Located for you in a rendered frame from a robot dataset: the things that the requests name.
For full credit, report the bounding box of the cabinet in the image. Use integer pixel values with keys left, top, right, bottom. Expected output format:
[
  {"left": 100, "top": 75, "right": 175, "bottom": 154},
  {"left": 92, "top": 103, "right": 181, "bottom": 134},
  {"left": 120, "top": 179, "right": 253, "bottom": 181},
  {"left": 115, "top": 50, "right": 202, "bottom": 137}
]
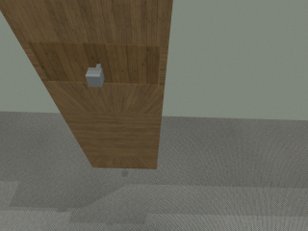
[{"left": 0, "top": 0, "right": 173, "bottom": 169}]

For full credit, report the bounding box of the drawer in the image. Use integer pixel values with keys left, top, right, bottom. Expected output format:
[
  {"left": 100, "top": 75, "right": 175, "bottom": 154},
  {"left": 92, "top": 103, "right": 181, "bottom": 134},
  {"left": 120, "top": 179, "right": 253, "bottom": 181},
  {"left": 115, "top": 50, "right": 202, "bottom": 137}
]
[{"left": 27, "top": 40, "right": 161, "bottom": 85}]

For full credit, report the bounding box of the handle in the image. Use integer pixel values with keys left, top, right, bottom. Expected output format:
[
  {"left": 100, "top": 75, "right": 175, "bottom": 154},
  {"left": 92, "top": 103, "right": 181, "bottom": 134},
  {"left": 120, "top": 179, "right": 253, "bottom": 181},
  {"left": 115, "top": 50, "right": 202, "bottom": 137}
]
[{"left": 86, "top": 64, "right": 105, "bottom": 88}]

